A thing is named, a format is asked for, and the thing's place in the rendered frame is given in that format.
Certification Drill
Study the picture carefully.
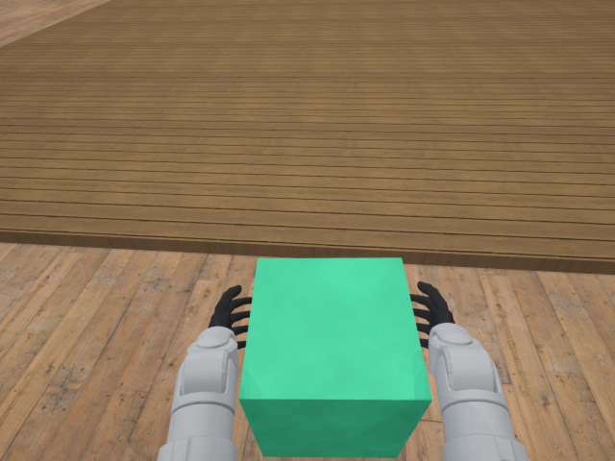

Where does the carton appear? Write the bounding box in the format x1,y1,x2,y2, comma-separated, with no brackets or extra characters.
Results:
238,257,432,458

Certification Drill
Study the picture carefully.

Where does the left robot forearm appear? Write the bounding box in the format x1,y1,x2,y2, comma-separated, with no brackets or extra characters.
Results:
157,327,239,461

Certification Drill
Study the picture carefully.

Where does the left robot hand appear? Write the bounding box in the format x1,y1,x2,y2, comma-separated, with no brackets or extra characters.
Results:
208,285,253,349

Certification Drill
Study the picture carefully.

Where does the right robot forearm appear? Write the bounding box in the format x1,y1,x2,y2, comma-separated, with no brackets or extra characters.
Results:
429,323,529,461

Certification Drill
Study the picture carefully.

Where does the right robot hand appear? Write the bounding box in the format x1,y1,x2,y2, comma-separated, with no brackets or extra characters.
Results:
409,281,455,349

